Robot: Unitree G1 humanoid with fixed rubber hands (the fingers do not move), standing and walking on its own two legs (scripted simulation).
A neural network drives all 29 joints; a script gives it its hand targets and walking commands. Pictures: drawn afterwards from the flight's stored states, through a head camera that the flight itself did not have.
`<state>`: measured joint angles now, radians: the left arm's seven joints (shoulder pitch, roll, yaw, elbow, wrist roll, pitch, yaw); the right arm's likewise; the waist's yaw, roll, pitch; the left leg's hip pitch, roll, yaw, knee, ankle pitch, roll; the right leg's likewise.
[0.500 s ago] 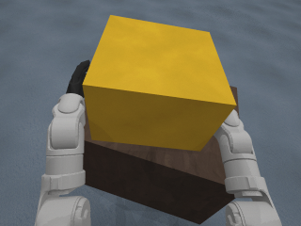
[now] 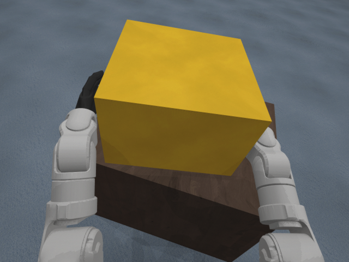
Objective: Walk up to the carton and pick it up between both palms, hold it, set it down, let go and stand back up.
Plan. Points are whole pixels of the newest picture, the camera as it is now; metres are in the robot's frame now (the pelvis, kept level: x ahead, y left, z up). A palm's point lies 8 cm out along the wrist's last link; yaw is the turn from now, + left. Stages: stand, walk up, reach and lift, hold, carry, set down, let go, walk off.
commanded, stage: hold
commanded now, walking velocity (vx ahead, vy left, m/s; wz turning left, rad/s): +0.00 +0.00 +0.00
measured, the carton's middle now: (178, 96) +0.40 -0.02 +0.19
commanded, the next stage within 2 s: set down in 0.94 s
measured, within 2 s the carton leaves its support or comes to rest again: neither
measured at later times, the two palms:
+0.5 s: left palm (83, 109) +0.35 +0.17 +0.18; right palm (253, 118) +0.35 -0.19 +0.17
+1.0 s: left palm (80, 108) +0.35 +0.18 +0.18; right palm (249, 116) +0.36 -0.18 +0.17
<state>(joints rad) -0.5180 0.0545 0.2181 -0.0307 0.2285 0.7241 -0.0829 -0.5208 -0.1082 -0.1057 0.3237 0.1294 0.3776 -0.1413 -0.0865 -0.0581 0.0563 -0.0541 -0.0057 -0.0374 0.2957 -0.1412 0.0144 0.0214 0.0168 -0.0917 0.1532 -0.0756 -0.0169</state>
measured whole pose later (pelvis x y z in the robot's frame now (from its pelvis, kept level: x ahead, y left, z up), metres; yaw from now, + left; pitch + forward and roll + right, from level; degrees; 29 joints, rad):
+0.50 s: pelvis +0.00 +0.00 +0.00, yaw +0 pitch -6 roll -1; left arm -0.51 0.02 0.25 -0.09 0.22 0.73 -0.07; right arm -0.53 -0.12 -0.11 0.28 0.15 0.39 -0.14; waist -0.06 -0.06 0.06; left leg -0.05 0.00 -0.03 0.29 -0.14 0.01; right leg 0.03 0.02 -0.09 0.14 -0.07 -0.02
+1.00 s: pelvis +0.00 +0.00 +0.00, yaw +1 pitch -5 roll -1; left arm -0.53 0.03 0.27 -0.06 0.25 0.74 -0.10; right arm -0.56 -0.10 -0.13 0.32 0.13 0.41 -0.13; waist -0.07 -0.06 0.05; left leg -0.06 -0.01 -0.05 0.28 -0.13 0.01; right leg 0.02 0.02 -0.10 0.14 -0.07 -0.02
